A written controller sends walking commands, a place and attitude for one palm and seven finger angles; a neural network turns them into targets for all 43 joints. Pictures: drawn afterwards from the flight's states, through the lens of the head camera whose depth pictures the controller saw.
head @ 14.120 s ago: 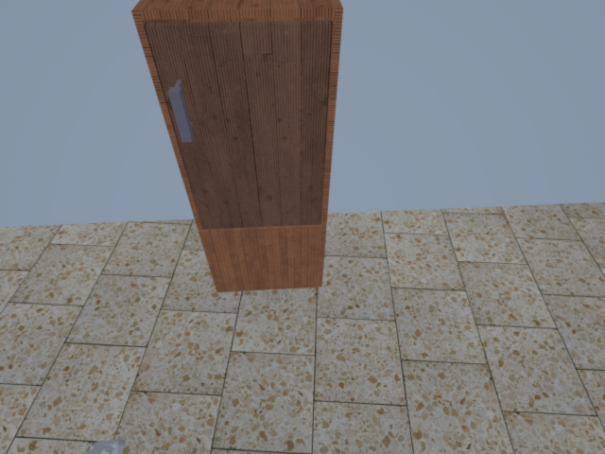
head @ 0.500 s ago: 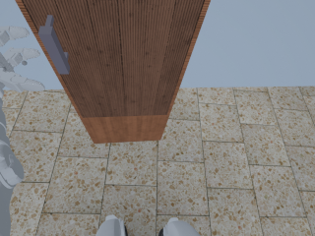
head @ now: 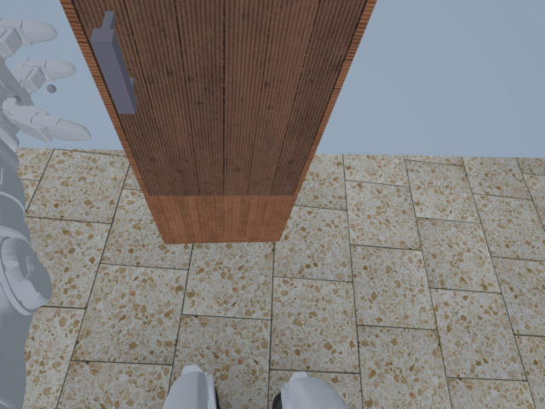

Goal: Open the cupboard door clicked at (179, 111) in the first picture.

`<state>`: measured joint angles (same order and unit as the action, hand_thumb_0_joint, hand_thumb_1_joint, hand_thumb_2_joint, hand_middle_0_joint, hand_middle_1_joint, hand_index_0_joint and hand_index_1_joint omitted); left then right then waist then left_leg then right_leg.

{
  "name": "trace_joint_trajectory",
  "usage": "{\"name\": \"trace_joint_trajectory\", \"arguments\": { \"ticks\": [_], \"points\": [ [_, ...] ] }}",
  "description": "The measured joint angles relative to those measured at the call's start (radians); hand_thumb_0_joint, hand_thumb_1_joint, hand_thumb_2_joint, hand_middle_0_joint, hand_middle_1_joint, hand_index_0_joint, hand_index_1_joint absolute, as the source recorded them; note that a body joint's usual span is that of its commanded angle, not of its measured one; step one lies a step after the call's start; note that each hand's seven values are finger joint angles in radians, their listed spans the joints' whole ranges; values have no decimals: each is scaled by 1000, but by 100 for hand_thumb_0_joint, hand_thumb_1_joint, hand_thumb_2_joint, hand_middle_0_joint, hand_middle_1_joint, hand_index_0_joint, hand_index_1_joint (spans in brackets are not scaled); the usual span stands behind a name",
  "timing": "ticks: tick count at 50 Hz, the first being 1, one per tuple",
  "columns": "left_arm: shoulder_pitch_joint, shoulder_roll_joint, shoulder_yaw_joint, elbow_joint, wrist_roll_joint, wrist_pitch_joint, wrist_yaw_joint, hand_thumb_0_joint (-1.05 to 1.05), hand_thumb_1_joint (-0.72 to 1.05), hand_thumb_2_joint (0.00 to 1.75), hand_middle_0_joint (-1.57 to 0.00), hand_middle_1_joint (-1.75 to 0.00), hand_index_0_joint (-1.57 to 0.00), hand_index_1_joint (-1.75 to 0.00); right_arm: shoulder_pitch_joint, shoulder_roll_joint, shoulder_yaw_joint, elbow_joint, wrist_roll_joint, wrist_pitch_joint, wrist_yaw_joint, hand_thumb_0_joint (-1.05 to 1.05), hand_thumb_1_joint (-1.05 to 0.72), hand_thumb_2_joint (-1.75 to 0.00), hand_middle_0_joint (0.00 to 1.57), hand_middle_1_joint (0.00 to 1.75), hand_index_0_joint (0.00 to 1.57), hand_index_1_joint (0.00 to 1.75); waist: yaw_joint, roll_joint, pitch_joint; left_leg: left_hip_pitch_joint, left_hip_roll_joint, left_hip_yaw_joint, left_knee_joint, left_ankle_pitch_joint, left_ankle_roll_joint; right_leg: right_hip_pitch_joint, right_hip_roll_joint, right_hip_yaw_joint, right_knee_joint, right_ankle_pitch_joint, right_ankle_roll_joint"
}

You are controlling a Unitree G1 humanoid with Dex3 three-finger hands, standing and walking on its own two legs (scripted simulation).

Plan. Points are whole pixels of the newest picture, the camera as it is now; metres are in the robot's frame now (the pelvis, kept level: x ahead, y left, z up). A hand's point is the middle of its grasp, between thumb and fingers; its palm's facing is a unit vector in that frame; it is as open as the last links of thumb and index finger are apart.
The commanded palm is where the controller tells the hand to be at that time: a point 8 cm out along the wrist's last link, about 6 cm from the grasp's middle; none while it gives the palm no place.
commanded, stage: move the hooked fingers beside the handle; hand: left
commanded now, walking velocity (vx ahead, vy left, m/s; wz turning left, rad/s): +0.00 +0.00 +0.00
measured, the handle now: (118, 65) +0.58 +0.18 +0.10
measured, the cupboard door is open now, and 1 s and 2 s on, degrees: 0 0 0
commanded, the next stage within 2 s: slide the fingers in behind the handle in 0.44 s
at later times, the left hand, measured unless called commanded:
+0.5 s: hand (60, 88) +0.53 +0.24 +0.11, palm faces +0.02 -1.00 -0.01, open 14.0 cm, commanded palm +0.51 +0.28 +0.10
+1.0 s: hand (94, 86) +0.53 +0.20 +0.11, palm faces +0.01 -1.00 +0.01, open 14.0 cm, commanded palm +0.51 +0.25 +0.10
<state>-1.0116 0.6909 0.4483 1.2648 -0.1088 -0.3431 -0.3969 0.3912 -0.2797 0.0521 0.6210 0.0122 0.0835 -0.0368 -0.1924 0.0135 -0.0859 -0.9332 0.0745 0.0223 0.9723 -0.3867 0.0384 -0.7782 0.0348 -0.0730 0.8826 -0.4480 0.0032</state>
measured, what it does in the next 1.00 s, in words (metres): stands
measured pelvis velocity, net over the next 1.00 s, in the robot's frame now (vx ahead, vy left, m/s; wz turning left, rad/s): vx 0.01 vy -0.01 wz -0.01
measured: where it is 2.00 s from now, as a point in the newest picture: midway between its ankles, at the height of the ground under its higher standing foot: outside the picture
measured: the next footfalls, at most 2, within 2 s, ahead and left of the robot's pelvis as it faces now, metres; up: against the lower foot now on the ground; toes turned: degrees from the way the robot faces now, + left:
none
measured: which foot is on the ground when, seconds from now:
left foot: down 0.00-1.00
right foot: down 0.00-1.00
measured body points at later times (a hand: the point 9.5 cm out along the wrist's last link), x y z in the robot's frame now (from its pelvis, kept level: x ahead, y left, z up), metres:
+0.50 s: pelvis +0.00 +0.00 +0.00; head +0.13 +0.02 +0.43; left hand +0.52 +0.30 +0.11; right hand -0.04 -0.27 -0.10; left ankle +0.04 +0.09 -0.68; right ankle -0.02 -0.13 -0.68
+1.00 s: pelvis +0.01 -0.01 +0.00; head +0.13 +0.01 +0.44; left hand +0.53 +0.26 +0.11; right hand +0.01 -0.27 -0.10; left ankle +0.04 +0.09 -0.68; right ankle -0.02 -0.13 -0.68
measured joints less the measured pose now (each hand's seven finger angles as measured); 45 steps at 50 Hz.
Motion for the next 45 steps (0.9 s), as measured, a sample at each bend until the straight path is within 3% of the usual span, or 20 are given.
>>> {"name": "trace_joint_trajectory", "arguments": {
  "ticks": [6, 15, 24, 29, 33, 45],
  "points": [
    [-54, 33, -43, 55, 17, 63, -5, -1, -50, 30, -30, -120, -29, -120, 32, -11, 2, 2, -2, -7, -9, 0, -91, -90, 20, 30, 21, 30, -16, 13, 1, -28, -2, -6, 5, 9, 1, -26, -1, -6, 5, 7, 0],
    [-19, 28, 28, 8, 23, 27, 13, -2, -50, 30, -30, -120, -29, -120, 67, -8, 1, 7, -10, -10, -1, 0, -91, -90, 20, 30, 21, 30, -28, 16, 2, -34, 11, 10, 3, 9, 0, -42, 9, 12, 8, 12, -1],
    [-14, 69, 28, 42, 33, 60, 4, -1, -50, 30, -30, -120, -30, -120, 70, -5, 7, -4, -4, -5, -5, 0, -90, -90, 20, 30, 21, 30, -30, 20, 2, -30, 14, 7, 0, 6, -4, -38, 13, 11, 3, 10, -4],
    [1, 45, 14, 2, 6, 30, -14, -2, -50, 30, -30, -120, -29, -120, 60, -3, 1, 5, -4, -6, -2, 0, -90, -90, 20, 30, 21, 30, -13, 14, -1, -26, 12, 2, -1, 2, -7, -30, 13, 6, -2, 6, -6],
    [-17, 25, -17, 13, -3, 52, -18, -1, -50, 30, -30, -120, -29, -120, 45, -6, -2, 8, -2, -6, -2, 0, -90, -90, 20, 30, 21, 30, -8, 13, -5, -23, 7, -7, -1, 0, -7, -22, 10, -3, -5, 1, -7],
    [16, -85, -34, -56, 9, 43, 62, -2, -50, 30, -30, -120, -29, -120, 15, 1, -16, -1, -14, -12, 20, 0, -91, -90, 20, 30, 21, 30, 0, 18, -17, -3, 3, -2, -6, -12, -10, -6, 6, 2, -5, -12, -8]
  ]
}}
